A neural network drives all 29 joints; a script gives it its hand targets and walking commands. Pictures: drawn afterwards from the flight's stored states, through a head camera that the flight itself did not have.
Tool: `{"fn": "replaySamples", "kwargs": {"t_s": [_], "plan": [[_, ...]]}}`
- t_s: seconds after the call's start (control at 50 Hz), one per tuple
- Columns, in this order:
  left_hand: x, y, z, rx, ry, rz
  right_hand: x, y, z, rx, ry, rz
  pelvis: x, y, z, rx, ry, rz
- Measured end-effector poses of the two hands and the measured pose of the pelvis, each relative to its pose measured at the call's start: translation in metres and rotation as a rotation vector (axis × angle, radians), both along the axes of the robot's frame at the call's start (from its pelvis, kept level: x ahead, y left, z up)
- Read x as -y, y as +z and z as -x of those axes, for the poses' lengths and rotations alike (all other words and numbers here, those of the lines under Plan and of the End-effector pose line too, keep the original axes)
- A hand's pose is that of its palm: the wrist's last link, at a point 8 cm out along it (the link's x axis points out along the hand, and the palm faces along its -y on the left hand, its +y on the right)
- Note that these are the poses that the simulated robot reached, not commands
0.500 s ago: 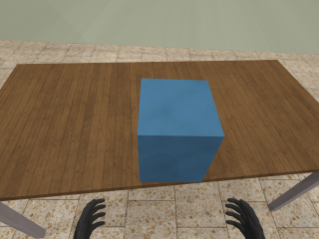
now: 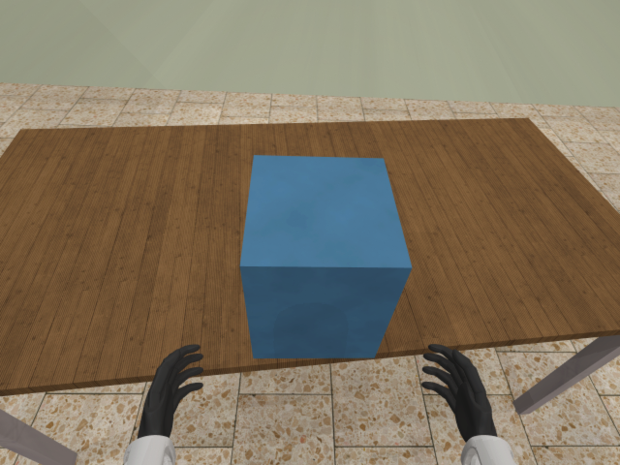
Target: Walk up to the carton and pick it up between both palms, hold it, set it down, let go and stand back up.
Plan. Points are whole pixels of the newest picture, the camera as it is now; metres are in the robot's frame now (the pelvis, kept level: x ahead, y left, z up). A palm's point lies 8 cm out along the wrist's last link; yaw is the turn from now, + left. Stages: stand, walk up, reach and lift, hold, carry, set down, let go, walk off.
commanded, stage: reach and lift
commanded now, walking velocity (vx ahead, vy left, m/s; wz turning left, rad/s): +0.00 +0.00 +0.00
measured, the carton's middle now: (316, 261) +0.40 +0.00 +0.00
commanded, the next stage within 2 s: none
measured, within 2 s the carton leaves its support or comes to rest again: neither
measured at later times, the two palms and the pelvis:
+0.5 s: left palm (147, 332) +0.25 +0.21 +0.05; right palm (465, 337) +0.25 -0.18 +0.05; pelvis +0.00 +0.00 +0.00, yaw +0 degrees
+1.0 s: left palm (165, 243) +0.33 +0.19 +0.12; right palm (472, 255) +0.33 -0.19 +0.11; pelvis -0.03 +0.00 +0.00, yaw -1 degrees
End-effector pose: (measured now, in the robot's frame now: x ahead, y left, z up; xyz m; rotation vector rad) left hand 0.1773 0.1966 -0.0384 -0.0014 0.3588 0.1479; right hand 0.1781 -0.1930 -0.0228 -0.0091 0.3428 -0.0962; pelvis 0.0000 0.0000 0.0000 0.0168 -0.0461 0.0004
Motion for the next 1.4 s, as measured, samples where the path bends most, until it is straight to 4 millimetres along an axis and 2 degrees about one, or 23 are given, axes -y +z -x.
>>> {"fn": "replaySamples", "kwargs": {"t_s": [0.12,0.24,0.38,0.54,0.68,0.94,1.1,1.2,1.4], "plan": [[0.001,0.012,-0.017,0.009,0.002,0.010,0.000,0.013,-0.023,0.028,0.000,-0.012,0.004,0.001,-0.002,-0.004,0.004,-0.001],[0.002,0.036,-0.035,0.022,-0.011,0.016,0.000,0.034,-0.045,0.056,-0.006,-0.028,0.004,0.003,-0.002,0.000,-0.003,0.000],[-0.006,0.067,-0.057,0.045,-0.005,0.015,-0.007,0.060,-0.062,0.073,0.008,-0.030,0.003,0.004,-0.001,0.002,-0.009,0.000],[-0.015,0.089,-0.078,0.039,0.006,0.012,-0.012,0.070,-0.077,0.063,-0.001,-0.035,-0.003,0.004,0.002,-0.005,-0.007,0.002],[-0.011,0.105,-0.096,0.030,-0.020,0.025,-0.011,0.083,-0.096,0.077,0.008,-0.029,-0.007,0.003,0.009,-0.016,-0.010,0.004],[0.001,0.148,-0.142,0.051,-0.054,0.038,-0.007,0.129,-0.141,0.099,0.032,-0.001,-0.005,0.003,0.024,-0.047,-0.022,0.009],[0.005,0.160,-0.175,0.025,-0.062,0.019,0.000,0.144,-0.168,0.068,0.024,0.006,-0.005,0.001,0.027,-0.093,-0.028,0.011],[0.005,0.166,-0.187,0.024,-0.062,0.012,0.000,0.151,-0.181,0.068,0.033,-0.003,-0.006,0.001,0.025,-0.114,-0.035,0.015],[-0.005,0.185,-0.212,0.047,-0.048,0.022,-0.007,0.172,-0.209,0.070,0.038,0.020,-0.004,0.000,0.019,-0.152,-0.024,0.020]]}}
